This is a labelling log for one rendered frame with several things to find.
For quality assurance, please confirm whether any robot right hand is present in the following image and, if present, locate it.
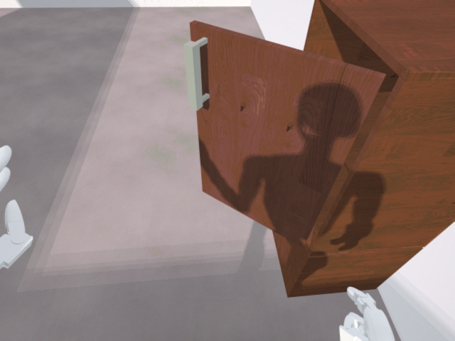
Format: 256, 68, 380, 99
339, 287, 395, 341

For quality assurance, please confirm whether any cupboard door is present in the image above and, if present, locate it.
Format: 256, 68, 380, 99
190, 21, 386, 248

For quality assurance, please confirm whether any robot left hand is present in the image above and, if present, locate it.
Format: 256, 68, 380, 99
0, 146, 33, 269

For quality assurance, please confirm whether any handle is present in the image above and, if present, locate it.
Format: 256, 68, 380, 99
183, 37, 210, 111

